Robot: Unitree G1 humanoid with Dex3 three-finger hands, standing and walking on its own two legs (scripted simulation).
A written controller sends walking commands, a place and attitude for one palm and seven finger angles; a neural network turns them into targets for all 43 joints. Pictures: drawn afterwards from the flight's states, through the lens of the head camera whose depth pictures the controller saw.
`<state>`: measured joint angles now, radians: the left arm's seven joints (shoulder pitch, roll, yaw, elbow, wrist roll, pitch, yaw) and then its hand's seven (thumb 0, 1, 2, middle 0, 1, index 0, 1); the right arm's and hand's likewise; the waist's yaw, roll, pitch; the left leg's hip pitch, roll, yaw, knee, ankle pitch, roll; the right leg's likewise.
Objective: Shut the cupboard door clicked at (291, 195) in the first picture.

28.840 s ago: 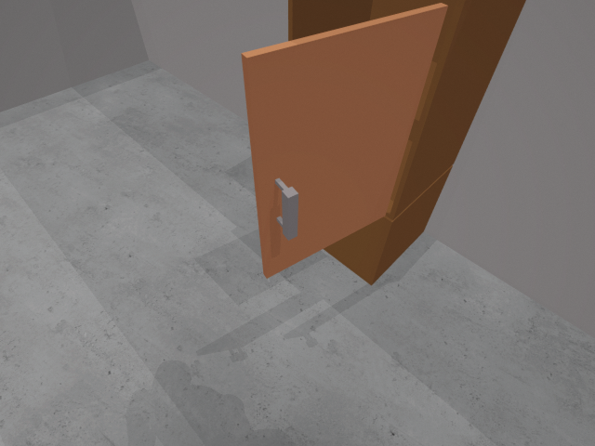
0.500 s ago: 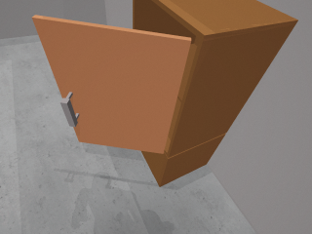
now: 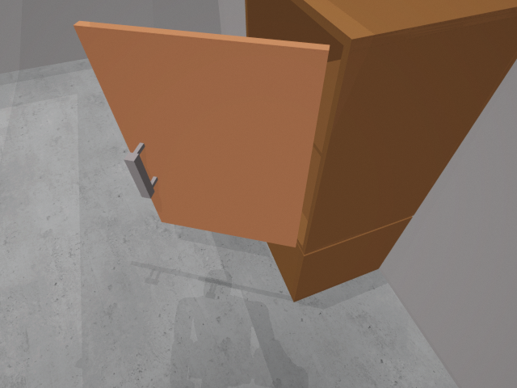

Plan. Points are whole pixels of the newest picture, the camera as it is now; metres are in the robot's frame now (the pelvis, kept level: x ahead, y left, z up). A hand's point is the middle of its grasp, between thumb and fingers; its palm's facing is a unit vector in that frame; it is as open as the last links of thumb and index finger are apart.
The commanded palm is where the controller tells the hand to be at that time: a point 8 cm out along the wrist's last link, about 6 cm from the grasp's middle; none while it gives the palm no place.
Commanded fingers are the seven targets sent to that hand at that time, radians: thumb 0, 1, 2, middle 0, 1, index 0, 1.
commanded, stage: come to a stop and stand still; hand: left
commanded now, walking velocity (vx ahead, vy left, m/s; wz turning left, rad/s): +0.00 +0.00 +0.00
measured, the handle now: (144, 170) +0.56 +0.33 -0.07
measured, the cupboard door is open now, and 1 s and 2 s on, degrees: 57 57 57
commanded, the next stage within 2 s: look again from close up in 0.38 s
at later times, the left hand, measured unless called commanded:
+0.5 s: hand out of the picture +0.03 +0.21 -0.17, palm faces +0.00 -0.98 -0.22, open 7.4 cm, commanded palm none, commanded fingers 0.00 0.90 0.90 -0.20 -0.30 -0.20 -0.30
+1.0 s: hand out of the picture -0.04 +0.18 -0.17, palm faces -0.04 -0.98 -0.20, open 7.4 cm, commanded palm none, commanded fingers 0.00 0.90 0.90 -0.20 -0.30 -0.20 -0.30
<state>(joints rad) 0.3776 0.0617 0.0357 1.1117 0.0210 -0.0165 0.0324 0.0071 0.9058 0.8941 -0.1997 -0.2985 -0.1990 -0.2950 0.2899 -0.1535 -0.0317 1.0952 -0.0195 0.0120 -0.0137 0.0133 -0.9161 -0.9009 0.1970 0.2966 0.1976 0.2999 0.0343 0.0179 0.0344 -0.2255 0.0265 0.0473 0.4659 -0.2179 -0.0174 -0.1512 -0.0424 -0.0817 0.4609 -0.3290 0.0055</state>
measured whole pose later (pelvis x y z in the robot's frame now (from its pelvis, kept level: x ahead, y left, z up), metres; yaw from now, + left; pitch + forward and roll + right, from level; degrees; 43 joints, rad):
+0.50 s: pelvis +0.00 +0.02 +0.00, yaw -2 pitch -1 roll +0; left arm 0.23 0.18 0.02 1.11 0.01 0.00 0.04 0.01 0.92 0.89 -0.20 -0.30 -0.19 -0.29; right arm 0.25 -0.16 0.00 1.12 -0.01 0.00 -0.03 0.00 -0.92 -0.90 0.20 0.30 0.20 0.30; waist 0.00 -0.01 0.04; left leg -0.15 0.00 0.09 0.42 -0.25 0.02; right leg -0.08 -0.06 -0.05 0.40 -0.29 0.04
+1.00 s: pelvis -0.04 +0.01 +0.00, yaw -3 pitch -1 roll +1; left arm 0.31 0.15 -0.02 1.09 0.01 0.00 0.03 0.01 0.91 0.89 -0.20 -0.30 -0.20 -0.29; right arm 0.30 -0.16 0.01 1.09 -0.01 0.00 -0.01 0.01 -0.91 -0.90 0.20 0.30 0.20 0.30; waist -0.01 0.01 0.04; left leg -0.23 0.02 0.10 0.49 -0.23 0.01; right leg -0.20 -0.05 -0.03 0.53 -0.30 0.02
